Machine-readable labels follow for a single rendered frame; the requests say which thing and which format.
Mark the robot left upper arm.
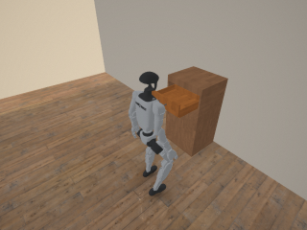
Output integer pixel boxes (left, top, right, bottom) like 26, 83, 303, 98
129, 90, 142, 117

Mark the robot right forearm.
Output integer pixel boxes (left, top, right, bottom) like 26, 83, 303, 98
157, 129, 173, 153

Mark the drawer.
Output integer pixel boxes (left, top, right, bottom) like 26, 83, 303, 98
152, 84, 200, 118

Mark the right robot hand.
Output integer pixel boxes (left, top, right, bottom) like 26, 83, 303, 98
167, 149, 178, 164

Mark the robot left forearm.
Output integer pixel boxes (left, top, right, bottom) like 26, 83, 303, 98
129, 115, 138, 128

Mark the left robot hand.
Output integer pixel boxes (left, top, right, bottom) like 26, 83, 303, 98
131, 126, 140, 138

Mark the robot right thigh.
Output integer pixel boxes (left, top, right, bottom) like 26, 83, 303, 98
150, 140, 170, 169

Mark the robot right upper arm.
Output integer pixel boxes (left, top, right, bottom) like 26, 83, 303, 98
153, 102, 166, 136

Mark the robot right shin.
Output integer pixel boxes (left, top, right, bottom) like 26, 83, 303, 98
153, 163, 173, 191

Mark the cabinet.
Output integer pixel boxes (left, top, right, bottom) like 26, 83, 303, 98
165, 66, 228, 157

